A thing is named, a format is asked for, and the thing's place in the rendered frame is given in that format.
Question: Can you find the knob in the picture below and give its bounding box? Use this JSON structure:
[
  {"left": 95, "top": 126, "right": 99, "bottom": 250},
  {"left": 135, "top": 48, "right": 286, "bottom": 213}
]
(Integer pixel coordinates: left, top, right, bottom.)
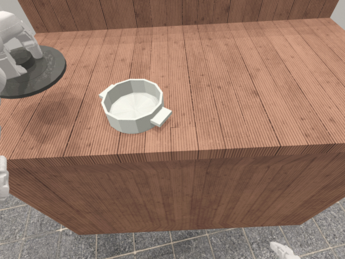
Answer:
[{"left": 9, "top": 50, "right": 35, "bottom": 70}]

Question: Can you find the lid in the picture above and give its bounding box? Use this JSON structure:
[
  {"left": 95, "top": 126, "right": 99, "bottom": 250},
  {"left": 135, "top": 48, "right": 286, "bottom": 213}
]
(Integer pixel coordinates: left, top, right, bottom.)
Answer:
[{"left": 0, "top": 45, "right": 67, "bottom": 99}]

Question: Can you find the pot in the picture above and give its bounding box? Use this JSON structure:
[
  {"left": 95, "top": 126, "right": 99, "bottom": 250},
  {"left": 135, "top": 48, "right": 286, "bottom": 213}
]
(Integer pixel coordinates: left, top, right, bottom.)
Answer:
[{"left": 99, "top": 79, "right": 172, "bottom": 134}]

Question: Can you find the table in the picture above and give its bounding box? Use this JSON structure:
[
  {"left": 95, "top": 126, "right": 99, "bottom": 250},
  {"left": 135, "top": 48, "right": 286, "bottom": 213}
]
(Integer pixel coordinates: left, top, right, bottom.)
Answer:
[{"left": 0, "top": 0, "right": 345, "bottom": 235}]

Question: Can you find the left robot hand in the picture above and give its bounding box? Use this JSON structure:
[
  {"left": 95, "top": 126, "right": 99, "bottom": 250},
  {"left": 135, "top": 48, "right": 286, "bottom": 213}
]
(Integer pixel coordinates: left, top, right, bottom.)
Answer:
[{"left": 0, "top": 11, "right": 43, "bottom": 79}]

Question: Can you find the right robot hand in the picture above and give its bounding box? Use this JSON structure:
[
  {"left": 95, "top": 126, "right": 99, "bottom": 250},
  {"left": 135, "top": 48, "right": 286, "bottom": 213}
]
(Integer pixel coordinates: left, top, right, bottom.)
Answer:
[{"left": 270, "top": 242, "right": 301, "bottom": 259}]

